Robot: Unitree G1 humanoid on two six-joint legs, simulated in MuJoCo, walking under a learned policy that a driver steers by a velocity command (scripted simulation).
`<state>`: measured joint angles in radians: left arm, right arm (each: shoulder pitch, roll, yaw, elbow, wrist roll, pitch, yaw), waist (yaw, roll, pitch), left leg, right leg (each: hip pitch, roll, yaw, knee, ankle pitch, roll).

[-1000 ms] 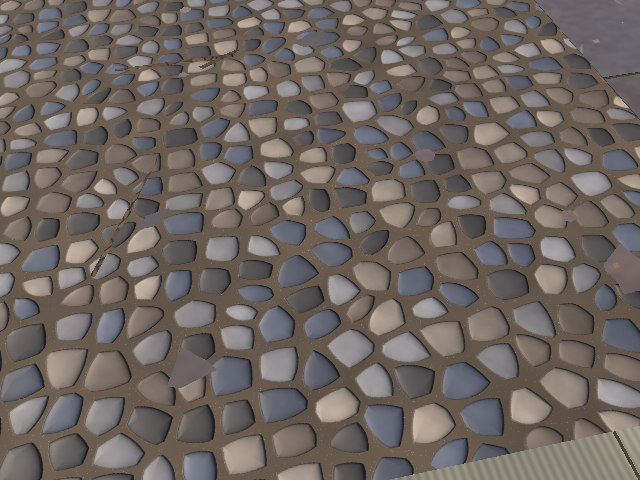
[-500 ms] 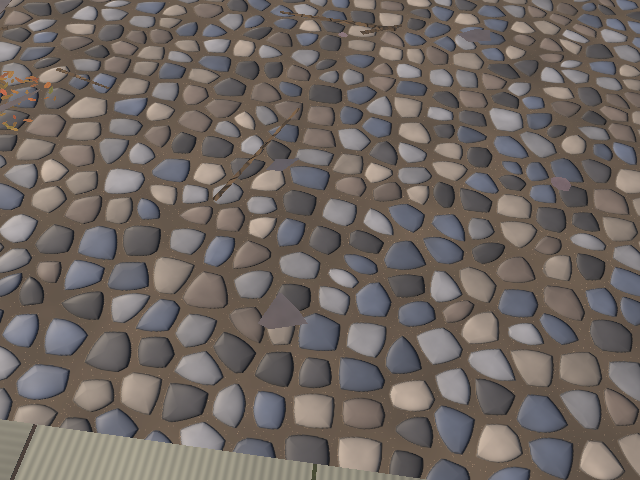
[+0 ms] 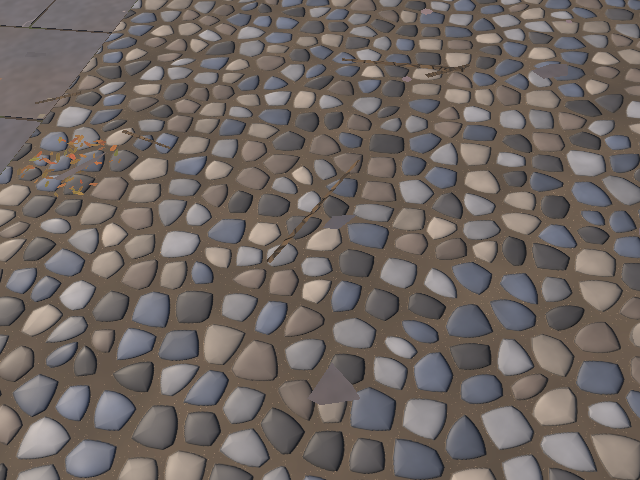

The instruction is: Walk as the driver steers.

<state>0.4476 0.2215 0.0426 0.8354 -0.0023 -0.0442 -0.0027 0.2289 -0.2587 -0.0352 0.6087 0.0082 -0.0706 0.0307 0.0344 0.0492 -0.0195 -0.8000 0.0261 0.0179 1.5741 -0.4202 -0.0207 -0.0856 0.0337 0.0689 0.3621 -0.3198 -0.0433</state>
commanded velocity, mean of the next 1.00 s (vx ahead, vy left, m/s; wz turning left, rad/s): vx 0.49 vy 0.00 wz -0.26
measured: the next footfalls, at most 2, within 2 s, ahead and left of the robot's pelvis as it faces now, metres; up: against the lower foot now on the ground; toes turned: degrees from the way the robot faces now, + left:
left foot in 0.18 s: +0.30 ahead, +0.14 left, +0.06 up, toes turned -4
right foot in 0.70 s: +0.44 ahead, -0.21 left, +0.06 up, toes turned -25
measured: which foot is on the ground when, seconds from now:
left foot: up 0.00-0.16, down 0.18-0.70, up 0.72-1.00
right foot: down 0.00-0.20, up 0.22-0.68, down 0.70-1.00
